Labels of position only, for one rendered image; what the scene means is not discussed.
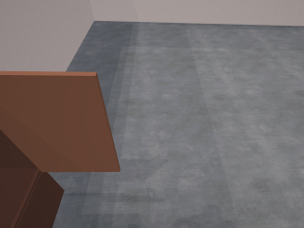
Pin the cupboard door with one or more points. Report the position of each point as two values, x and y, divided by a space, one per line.
58 120

